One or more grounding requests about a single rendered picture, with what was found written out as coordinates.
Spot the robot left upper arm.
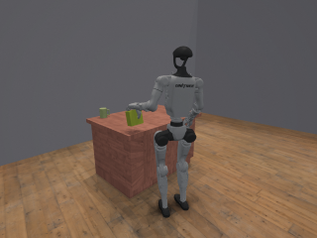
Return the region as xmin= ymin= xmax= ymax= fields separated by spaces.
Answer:
xmin=147 ymin=75 xmax=170 ymax=112

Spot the table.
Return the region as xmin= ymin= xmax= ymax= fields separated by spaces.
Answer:
xmin=86 ymin=104 xmax=202 ymax=199

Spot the robot right forearm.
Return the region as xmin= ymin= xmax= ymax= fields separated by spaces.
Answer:
xmin=187 ymin=108 xmax=203 ymax=122

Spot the robot left foot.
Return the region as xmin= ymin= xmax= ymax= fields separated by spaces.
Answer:
xmin=158 ymin=199 xmax=170 ymax=218

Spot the left robot thigh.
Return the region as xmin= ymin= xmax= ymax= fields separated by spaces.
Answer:
xmin=154 ymin=130 xmax=170 ymax=178

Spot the robot left forearm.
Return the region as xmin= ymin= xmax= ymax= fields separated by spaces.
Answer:
xmin=135 ymin=101 xmax=150 ymax=112

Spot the left robot hand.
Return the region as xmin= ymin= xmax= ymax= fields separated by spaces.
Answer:
xmin=126 ymin=102 xmax=142 ymax=119

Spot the right robot hand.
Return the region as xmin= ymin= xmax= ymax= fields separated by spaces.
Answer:
xmin=182 ymin=117 xmax=193 ymax=128

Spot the robot right upper arm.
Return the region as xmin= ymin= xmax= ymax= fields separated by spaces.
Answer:
xmin=192 ymin=76 xmax=204 ymax=111

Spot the sponge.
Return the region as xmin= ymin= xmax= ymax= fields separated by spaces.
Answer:
xmin=125 ymin=109 xmax=144 ymax=127

